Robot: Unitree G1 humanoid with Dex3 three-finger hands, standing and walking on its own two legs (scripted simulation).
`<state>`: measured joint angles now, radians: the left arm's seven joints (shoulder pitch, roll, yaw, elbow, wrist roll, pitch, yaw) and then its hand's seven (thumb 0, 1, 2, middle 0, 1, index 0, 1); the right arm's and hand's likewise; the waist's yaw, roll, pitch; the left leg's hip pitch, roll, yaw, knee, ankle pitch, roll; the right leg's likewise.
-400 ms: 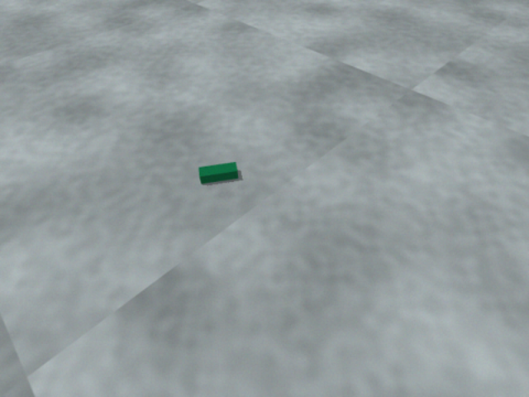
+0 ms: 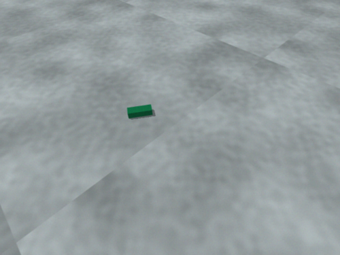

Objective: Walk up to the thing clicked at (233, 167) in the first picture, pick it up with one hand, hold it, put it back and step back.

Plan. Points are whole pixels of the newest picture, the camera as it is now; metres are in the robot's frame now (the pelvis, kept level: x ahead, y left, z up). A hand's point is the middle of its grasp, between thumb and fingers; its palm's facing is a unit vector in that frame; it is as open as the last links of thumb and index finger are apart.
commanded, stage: stand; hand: left
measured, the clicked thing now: (139, 111) +1.32 +0.28 -0.75
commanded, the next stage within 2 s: walk up in 0.72 s
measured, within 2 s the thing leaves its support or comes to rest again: neither
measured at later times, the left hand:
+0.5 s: hand out of the picture +0.08 +0.25 -0.16, palm faces -0.03 -0.94 -0.33, open 7.4 cm
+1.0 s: hand out of the picture +0.06 +0.32 -0.16, palm faces +0.10 -0.93 -0.35, open 7.4 cm
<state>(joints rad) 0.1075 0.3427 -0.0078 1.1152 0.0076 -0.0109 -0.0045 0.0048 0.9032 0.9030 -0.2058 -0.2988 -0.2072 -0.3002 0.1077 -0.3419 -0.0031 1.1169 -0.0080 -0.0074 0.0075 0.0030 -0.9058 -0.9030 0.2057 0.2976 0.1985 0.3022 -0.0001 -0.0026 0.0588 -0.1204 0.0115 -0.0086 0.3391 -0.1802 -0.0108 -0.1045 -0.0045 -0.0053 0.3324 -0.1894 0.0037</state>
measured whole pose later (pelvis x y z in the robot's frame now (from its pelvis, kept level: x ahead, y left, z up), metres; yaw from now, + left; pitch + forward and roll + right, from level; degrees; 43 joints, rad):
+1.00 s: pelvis +0.05 +0.03 -0.01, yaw +6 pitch -2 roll -2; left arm 0.27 0.43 0.08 0.98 0.04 -0.05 -0.07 0.00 0.90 0.90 -0.21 -0.30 -0.21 -0.30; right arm 0.23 -0.43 -0.10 1.00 -0.03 -0.02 0.09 0.01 -0.91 -0.90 0.21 0.30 0.20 0.30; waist 0.04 0.00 0.04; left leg -0.41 0.08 0.00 0.69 -0.35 0.01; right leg -0.01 -0.03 -0.09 0.36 -0.32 0.00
